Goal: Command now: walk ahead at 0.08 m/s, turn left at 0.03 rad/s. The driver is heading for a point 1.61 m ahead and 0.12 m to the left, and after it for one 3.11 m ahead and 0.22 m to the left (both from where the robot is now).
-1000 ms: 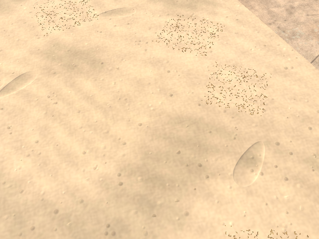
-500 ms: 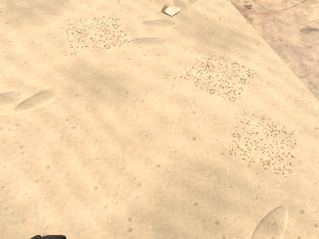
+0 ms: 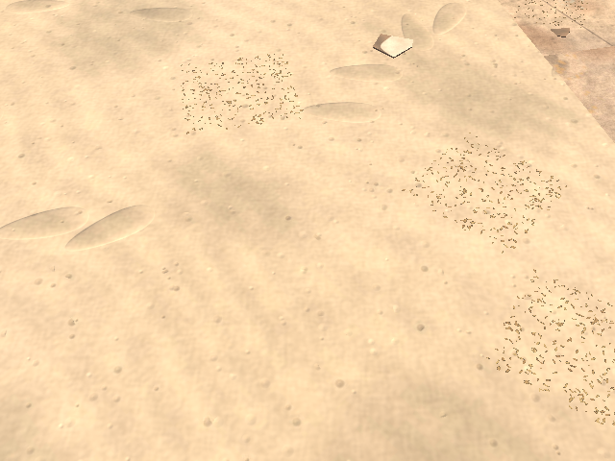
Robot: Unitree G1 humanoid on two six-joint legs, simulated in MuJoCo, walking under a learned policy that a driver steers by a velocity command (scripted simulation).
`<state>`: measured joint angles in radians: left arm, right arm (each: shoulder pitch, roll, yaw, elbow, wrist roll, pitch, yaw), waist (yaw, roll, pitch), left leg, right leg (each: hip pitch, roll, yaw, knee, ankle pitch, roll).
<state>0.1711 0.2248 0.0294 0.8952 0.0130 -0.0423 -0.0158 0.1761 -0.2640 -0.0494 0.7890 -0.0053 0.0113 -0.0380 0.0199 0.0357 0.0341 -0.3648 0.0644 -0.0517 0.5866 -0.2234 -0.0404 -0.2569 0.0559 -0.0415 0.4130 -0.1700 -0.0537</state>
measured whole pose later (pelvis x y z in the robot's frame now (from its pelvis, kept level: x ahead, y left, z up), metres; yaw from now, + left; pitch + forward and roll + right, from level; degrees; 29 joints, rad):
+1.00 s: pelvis +0.04 +0.01 +0.00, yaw +0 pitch -2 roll +0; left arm 0.18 0.22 0.01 1.10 0.00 0.00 0.03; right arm 0.20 -0.22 -0.04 1.08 -0.01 0.00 -0.05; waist 0.00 0.00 0.04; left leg -0.20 0.03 -0.02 0.47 -0.25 -0.03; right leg -0.18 0.01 -0.02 0.48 -0.28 -0.02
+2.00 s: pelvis +0.10 +0.06 -0.01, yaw +0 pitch +1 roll +0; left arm 0.37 0.25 0.05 1.06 -0.03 -0.04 0.02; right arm 0.29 -0.21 -0.06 1.08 0.02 -0.10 -0.01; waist -0.01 -0.04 -0.02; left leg -0.28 0.00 0.06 0.58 -0.32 0.05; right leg -0.26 -0.02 0.03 0.78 -0.45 -0.04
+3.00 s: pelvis +0.66 +0.08 -0.02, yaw +0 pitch +2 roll -2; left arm 0.38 0.26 0.06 1.04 -0.01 -0.06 0.01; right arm 0.03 -0.23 -0.06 0.85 0.01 -0.11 0.03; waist 0.05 0.00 0.03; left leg -0.51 0.02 0.04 0.57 -0.08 0.06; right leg -0.05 -0.02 -0.02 0.64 -0.49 -0.01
